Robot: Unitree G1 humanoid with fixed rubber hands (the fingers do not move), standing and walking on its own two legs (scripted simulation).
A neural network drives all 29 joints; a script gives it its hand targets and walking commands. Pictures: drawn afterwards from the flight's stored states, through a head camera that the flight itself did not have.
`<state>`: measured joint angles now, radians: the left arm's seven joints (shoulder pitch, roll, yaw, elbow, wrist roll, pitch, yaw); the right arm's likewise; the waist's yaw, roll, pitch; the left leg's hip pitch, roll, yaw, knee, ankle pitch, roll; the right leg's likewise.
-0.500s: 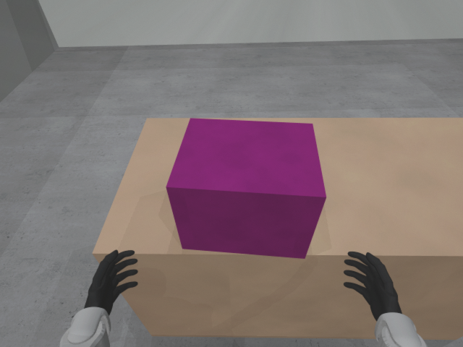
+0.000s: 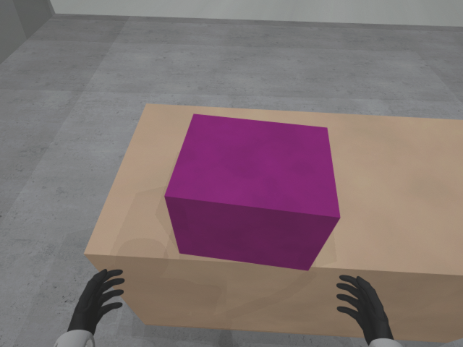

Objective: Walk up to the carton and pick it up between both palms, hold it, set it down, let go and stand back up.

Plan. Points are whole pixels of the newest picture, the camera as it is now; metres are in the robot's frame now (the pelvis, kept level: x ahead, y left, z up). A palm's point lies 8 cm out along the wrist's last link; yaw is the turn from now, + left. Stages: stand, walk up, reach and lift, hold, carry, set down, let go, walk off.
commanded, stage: set down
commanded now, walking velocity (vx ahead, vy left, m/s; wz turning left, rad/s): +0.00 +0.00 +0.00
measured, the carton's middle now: (251, 192) +0.42 -0.03 -0.01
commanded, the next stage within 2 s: let go in 1.00 s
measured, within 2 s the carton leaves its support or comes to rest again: neither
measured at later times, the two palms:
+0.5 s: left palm (98, 335) +0.14 +0.23 -0.06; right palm (364, 342) +0.15 -0.22 -0.07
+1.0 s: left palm (99, 345) +0.13 +0.23 -0.08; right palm (360, 341) +0.15 -0.22 -0.08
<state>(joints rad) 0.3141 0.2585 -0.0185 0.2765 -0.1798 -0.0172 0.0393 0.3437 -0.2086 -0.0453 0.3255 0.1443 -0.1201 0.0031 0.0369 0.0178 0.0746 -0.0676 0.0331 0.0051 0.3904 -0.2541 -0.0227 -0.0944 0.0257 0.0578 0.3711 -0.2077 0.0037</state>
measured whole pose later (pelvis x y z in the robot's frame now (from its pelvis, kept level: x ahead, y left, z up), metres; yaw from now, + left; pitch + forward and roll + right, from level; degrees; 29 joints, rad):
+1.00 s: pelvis +0.00 -0.01 +0.00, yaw +1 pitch -5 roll +0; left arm 0.23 0.20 0.00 0.49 -0.08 0.09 0.01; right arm 0.22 -0.17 -0.02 0.64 0.00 -0.18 0.01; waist 0.04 0.01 0.11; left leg -0.07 0.04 -0.01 0.40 -0.25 -0.03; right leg -0.10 0.03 0.03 0.39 -0.22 -0.01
